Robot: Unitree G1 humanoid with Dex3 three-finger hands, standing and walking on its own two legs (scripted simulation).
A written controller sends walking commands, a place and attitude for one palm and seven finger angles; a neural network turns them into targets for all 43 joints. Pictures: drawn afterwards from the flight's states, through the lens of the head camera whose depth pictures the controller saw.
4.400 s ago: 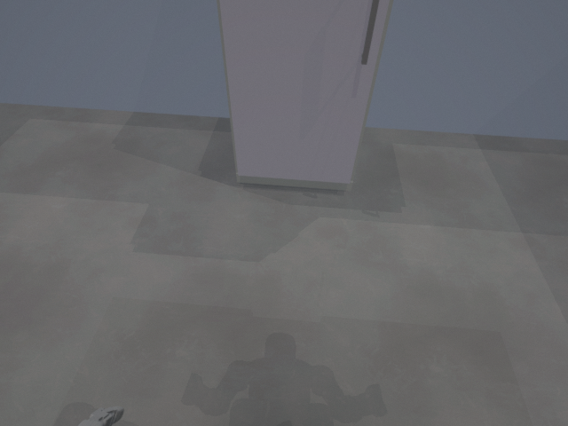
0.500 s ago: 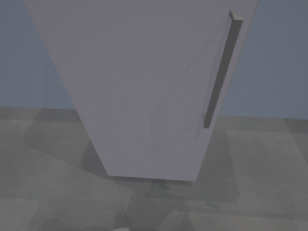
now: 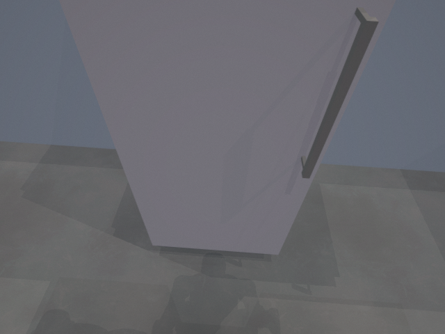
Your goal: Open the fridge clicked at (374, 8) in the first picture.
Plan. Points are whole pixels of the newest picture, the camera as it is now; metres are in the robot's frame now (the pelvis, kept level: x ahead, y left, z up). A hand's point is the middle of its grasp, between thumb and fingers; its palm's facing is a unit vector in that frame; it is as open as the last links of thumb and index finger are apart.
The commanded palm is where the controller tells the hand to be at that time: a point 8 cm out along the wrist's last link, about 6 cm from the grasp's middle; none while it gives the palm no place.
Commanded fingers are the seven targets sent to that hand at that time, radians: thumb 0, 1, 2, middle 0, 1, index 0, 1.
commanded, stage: come to a stop and stand still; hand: right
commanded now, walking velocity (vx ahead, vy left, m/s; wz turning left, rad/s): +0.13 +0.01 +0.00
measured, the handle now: (327, 110) +0.52 -0.18 +0.14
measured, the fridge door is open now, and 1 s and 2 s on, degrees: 0 0 0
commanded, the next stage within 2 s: look again from close up in 0.90 s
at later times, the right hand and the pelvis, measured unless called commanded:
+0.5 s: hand out of the picture -0.03 -0.15 -0.17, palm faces +0.03 +0.98 -0.18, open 7.4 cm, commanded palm none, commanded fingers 0.00 -0.90 -0.90 0.20 0.30 0.20 0.30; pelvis +0.00 +0.00 +0.00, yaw +1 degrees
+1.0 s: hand out of the picture +0.02 -0.17 -0.16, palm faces +0.01 +0.98 -0.21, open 7.3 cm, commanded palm none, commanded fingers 0.00 -0.90 -0.90 0.20 0.30 0.20 0.30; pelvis +0.01 +0.01 +0.01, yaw +1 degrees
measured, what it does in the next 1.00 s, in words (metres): steps on the spot: right foot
